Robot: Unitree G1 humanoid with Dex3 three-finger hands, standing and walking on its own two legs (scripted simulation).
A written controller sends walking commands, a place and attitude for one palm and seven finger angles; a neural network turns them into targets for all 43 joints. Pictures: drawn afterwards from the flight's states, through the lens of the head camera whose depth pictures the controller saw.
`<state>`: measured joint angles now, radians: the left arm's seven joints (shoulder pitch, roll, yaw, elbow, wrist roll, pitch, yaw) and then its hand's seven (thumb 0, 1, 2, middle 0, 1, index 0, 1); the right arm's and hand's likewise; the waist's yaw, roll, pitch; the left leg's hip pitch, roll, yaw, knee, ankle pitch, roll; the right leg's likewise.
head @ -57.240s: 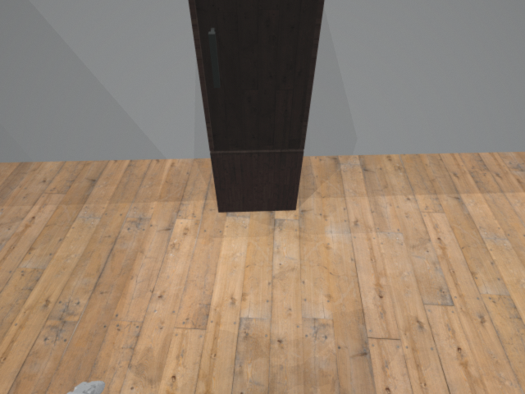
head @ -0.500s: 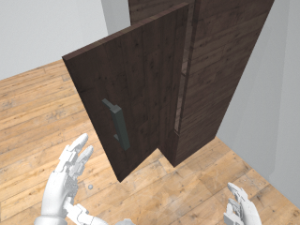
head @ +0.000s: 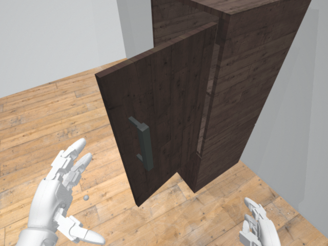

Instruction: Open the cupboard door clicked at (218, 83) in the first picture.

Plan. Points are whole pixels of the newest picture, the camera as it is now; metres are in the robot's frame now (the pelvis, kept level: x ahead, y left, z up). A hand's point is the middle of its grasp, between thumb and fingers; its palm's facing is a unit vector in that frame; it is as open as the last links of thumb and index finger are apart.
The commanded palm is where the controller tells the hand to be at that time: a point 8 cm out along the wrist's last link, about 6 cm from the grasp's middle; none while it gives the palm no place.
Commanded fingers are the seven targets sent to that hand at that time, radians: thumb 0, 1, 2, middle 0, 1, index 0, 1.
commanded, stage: draw the hand back to the body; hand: left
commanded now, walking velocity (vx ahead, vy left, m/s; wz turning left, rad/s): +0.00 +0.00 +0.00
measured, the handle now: (141, 145) +0.35 +0.09 +0.08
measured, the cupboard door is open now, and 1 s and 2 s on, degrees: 100 100 100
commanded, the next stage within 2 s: step back with the hand held close in 1.10 s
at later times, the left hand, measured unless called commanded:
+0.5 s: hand (43, 168) +0.22 +0.24 +0.17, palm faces +0.32 -0.86 -0.39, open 11.7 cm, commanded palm +0.17 +0.29 +0.19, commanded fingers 0.00 0.55 0.75 -0.19 -0.30 -0.19 -0.30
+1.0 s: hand (33, 154) +0.23 +0.26 +0.19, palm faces +0.41 -0.82 -0.40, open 7.5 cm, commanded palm +0.18 +0.30 +0.21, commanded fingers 0.00 0.90 0.90 -0.20 -0.30 -0.20 -0.30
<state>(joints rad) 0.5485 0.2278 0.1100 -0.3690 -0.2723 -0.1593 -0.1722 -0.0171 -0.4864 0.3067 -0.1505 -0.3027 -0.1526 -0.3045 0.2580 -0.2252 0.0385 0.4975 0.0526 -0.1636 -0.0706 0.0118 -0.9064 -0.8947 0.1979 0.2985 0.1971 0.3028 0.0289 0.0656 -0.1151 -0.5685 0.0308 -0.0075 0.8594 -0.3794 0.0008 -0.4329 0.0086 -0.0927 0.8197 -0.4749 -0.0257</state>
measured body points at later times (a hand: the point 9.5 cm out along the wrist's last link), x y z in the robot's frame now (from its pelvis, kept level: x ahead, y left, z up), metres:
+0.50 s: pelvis +0.02 +0.02 +0.04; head +0.01 +0.00 +0.49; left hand +0.19 +0.29 +0.19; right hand +0.20 -0.21 -0.04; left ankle +0.04 +0.12 -0.70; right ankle -0.03 -0.10 -0.70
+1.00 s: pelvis +0.03 +0.00 +0.04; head +0.01 -0.02 +0.49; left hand +0.20 +0.30 +0.21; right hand +0.21 -0.23 -0.04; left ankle +0.04 +0.12 -0.70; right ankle -0.03 -0.10 -0.70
